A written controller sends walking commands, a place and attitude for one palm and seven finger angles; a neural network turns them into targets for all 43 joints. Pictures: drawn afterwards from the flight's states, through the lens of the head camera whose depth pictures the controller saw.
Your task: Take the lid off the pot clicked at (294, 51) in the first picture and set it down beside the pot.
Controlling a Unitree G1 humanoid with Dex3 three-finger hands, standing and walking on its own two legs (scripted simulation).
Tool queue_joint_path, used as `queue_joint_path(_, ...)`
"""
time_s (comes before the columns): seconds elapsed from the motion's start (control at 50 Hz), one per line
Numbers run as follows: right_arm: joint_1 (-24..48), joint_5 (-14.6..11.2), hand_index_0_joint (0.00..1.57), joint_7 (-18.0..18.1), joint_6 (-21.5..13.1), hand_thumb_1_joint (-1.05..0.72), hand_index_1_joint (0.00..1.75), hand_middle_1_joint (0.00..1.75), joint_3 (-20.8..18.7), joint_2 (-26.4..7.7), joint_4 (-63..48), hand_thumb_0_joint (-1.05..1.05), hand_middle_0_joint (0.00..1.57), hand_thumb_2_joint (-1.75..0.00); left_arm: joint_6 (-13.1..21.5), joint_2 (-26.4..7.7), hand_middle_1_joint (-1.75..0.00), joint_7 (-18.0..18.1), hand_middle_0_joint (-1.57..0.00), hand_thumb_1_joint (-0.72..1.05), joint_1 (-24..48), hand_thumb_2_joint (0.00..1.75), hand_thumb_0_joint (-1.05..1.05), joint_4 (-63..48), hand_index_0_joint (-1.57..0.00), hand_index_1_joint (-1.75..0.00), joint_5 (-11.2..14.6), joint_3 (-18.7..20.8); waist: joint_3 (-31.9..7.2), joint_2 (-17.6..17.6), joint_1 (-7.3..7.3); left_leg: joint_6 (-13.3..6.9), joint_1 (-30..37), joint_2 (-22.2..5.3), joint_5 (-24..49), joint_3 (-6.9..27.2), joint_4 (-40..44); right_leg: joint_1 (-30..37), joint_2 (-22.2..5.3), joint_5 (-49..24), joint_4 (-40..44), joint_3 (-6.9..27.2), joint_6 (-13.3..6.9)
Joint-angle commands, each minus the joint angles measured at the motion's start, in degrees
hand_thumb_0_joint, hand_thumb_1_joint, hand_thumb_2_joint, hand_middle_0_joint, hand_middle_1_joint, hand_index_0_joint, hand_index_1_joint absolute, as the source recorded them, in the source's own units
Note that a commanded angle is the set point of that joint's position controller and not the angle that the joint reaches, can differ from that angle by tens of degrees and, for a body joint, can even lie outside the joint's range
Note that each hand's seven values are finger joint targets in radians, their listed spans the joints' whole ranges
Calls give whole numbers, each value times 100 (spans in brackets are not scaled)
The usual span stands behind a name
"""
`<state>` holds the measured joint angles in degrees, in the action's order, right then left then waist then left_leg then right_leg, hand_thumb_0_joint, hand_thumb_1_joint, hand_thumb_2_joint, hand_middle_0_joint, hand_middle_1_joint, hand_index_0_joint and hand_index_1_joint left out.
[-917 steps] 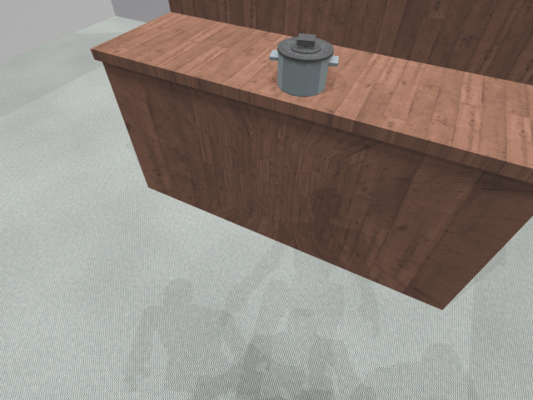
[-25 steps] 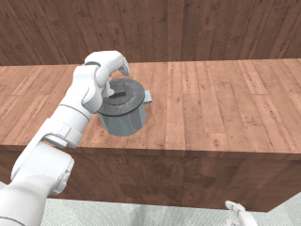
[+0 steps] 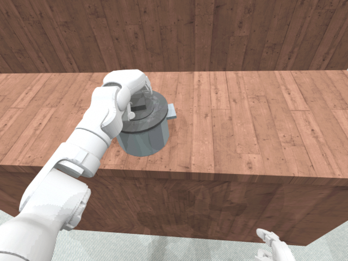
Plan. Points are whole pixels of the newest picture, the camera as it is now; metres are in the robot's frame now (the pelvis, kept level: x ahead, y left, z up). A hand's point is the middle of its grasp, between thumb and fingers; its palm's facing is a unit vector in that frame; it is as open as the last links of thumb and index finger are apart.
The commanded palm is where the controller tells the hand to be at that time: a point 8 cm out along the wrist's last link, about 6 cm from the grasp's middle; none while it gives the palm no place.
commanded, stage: lower the open fingers around the knob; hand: left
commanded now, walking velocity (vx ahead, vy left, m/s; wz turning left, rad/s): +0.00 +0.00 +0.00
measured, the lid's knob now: (135, 102) +0.48 +0.10 +0.12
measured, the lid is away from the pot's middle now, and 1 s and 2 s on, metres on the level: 0.00 0.00 0.00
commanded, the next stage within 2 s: close the fingers and squeeze the knob in 0.28 s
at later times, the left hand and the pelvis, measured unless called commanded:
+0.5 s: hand (130, 106) +0.44 +0.10 +0.14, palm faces -0.27 -0.03 -0.96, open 10.2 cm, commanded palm +0.42 +0.11 +0.20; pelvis +0.00 +0.00 +0.00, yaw +0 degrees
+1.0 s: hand (129, 105) +0.44 +0.11 +0.14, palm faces -0.28 -0.03 -0.96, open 8.5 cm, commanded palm +0.42 +0.12 +0.20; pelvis +0.01 +0.00 +0.00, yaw +0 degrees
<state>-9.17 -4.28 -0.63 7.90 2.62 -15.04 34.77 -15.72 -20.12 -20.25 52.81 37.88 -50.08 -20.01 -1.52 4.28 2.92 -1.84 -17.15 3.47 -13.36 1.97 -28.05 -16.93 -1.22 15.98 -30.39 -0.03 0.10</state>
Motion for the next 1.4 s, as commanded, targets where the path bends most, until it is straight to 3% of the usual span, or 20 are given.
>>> queue_joint_path(0.0,483,19,20,37,-258,-90,30,30,-258,-559,-883,0,20,-90,11,-1336,-8,170,-84,-34,2745,152,0,-1188,-84,-8,-180,720,-2301,-547,-97,-213,1018,23,1404,40,190,748,128,-1917,253,-175,-215)
queue_joint_path(0.1,485,-18,20,-22,-237,-90,30,30,-277,-558,-863,0,20,-90,-61,-974,-8,133,-84,-34,2432,152,0,-1119,-84,-8,-83,458,-1953,-638,-49,-205,974,5,1472,38,196,547,162,-1951,300,-229,-204)
queue_joint_path(0.14,419,-9,20,10,-216,-90,30,30,-295,-657,-806,0,20,-90,-57,-1230,-8,150,-84,-34,2342,152,0,-922,-84,-8,-20,711,-1810,-859,-35,-222,822,-4,1264,19,212,544,143,-1839,366,-219,-203)
queue_joint_path(0.22,493,-11,20,-2,-275,-90,30,30,-300,-585,-849,0,20,-90,-52,-1331,-8,140,-84,-34,2508,152,0,-1399,-84,-8,-100,736,-2180,-683,-101,-225,1056,4,1570,51,183,746,152,-2111,274,-186,-199)
queue_joint_path(0.36,538,-24,20,-14,-231,-90,30,30,-272,-584,-833,0,20,-90,-84,-1161,-8,143,-84,-34,2326,152,0,-1196,-84,-8,-70,578,-1919,-753,-52,-216,906,11,1345,-5,210,616,163,-1924,313,-201,-186)
queue_joint_path(0.38,510,-32,20,-5,-215,-90,30,30,-271,-590,-803,0,20,-90,-113,-1195,-8,148,-80,-21,2421,121,0,-1158,-80,-8,-69,606,-1800,-743,-53,-205,846,1,1182,14,240,551,163,-1777,347,-232,-186)
queue_joint_path(0.5,514,-20,20,45,-208,-90,30,30,-247,-569,-775,0,20,-90,-132,-1142,-46,163,-68,-15,2673,120,0,-975,-68,-46,-131,531,-1874,-707,-25,-210,882,16,1108,28,231,505,164,-1680,335,-222,-200)
queue_joint_path(0.54,495,0,20,61,-215,-90,30,30,-269,-646,-790,0,20,-90,-80,-1399,-52,177,-67,-12,2651,120,0,-1070,-67,-52,-71,779,-2006,-646,-42,-225,892,18,1217,39,195,610,125,-1811,338,-178,-218)
queue_joint_path(0.6,504,-9,20,44,-223,-90,30,30,-270,-544,-788,0,20,-90,-117,-975,-60,137,-65,-9,2820,119,0,-1157,-65,-60,-132,399,-2107,-636,2,-219,1066,18,1376,46,180,560,160,-1914,317,-202,-203)
queue_joint_path(0.66,483,9,20,63,-235,-90,30,30,-252,-597,-774,0,20,-90,-89,-1369,-66,118,-65,-5,2773,117,0,-1040,-65,-66,-96,751,-2144,-773,-49,-227,938,34,1341,29,203,756,139,-2028,309,-172,-190)
queue_joint_path(0.84,473,21,20,28,-305,-90,30,30,-291,-626,-849,0,20,-90,2,-1308,-81,63,-66,6,2515,111,0,-1331,-66,-81,-57,733,-2240,-659,-74,-251,1046,46,1779,72,126,838,124,-2387,296,-179,-215)
queue_joint_path(0.86,472,20,20,13,-306,-90,30,30,-281,-593,-840,0,20,-90,1,-1552,-82,83,-66,7,2583,110,0,-1420,-66,-82,-110,921,-2294,-672,-125,-235,1063,22,1757,64,162,925,143,-2370,281,-170,-193)
queue_joint_path(0.9,509,-7,20,7,-305,-90,30,30,-263,-582,-846,0,20,-90,-39,-1374,-84,75,-67,10,2364,108,0,-1221,-67,-84,-106,779,-2033,-704,-118,-222,950,31,1614,35,184,814,154,-2289,302,-201,-189)
queue_joint_path(0.94,515,3,20,-14,-295,-90,30,30,-311,-616,-873,0,20,-90,-24,-1151,-86,65,-68,12,2418,106,0,-1534,-68,-86,-25,607,-2128,-646,-54,-248,1078,33,1798,64,130,742,134,-2358,321,-206,-211)
queue_joint_path(0.98,507,-4,20,-7,-294,-90,30,30,-295,-617,-840,0,20,-90,-52,-1628,-88,105,-69,15,2426,104,0,-1468,-69,-88,-105,981,-2137,-729,-135,-234,1020,12,1609,44,167,846,163,-2264,310,-181,-190)
queue_joint_path(1.06,590,-3,20,-59,-303,-90,30,30,-311,-567,-909,0,20,-90,-16,-1518,-92,136,-71,21,2427,100,0,-2015,-71,-92,-102,866,-2481,-483,-155,-226,1284,-11,2023,83,110,891,162,-2412,239,-180,-202)
queue_joint_path(1.12,599,-41,20,-74,-252,-90,30,30,-272,-582,-851,0,20,-90,-123,-1318,-91,145,-71,23,2199,100,0,-1542,-72,-91,-70,734,-1922,-653,-114,-186,1001,-19,1626,45,171,651,184,-2142,302,-245,-201)
queue_joint_path(1.26,651,-18,20,-110,-219,-90,30,30,-286,-545,-914,0,20,-90,-122,-1354,-86,199,-68,26,2307,107,0,-1936,-71,-89,-97,746,-2388,-549,-137,-192,1254,-46,2011,120,106,762,188,-2222,214,-225,-216)
queue_joint_path(1.32,687,-38,20,-83,-186,-90,30,30,-246,-555,-865,0,20,-90,-188,-1208,-86,208,-69,29,2394,108,0,-1652,-72,-89,-93,598,-2051,-629,-90,-171,1038,-29,1620,72,169,627,188,-2065,270,-258,-216)
queue_joint_path(1.38,684,-19,20,-46,-207,-90,30,30,-255,-555,-874,0,20,-90,-172,-1390,-85,225,-69,33,2444,109,0,-1688,-73,-89,-102,763,-2228,-633,-130,-201,1069,-11,1607,59,143,769,176,-2122,254,-210,-219)
